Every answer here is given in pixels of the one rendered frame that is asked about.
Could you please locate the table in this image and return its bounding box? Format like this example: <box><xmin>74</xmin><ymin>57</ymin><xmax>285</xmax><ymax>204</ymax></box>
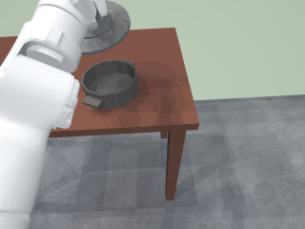
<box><xmin>0</xmin><ymin>28</ymin><xmax>199</xmax><ymax>201</ymax></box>

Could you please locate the left robot forearm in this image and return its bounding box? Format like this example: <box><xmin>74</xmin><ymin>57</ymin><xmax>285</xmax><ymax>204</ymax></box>
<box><xmin>0</xmin><ymin>0</ymin><xmax>96</xmax><ymax>87</ymax></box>

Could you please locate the knob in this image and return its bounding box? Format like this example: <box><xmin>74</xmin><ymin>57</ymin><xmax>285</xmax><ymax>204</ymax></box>
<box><xmin>94</xmin><ymin>5</ymin><xmax>100</xmax><ymax>22</ymax></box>

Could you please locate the lid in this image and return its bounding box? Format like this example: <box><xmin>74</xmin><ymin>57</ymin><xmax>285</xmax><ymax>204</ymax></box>
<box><xmin>80</xmin><ymin>0</ymin><xmax>131</xmax><ymax>55</ymax></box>

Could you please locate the pot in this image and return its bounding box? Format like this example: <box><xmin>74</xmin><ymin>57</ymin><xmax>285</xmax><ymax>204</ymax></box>
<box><xmin>80</xmin><ymin>59</ymin><xmax>139</xmax><ymax>110</ymax></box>

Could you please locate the left robot hand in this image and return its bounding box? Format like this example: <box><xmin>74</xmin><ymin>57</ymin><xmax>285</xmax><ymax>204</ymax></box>
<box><xmin>88</xmin><ymin>0</ymin><xmax>108</xmax><ymax>31</ymax></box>

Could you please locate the left robot upper arm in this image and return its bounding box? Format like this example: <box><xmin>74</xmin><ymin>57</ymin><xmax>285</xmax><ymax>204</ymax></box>
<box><xmin>0</xmin><ymin>54</ymin><xmax>80</xmax><ymax>229</ymax></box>

